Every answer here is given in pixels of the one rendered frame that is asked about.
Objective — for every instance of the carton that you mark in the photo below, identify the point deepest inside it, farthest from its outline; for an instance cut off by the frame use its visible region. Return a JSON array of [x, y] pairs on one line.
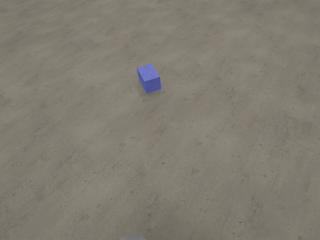
[[149, 78]]

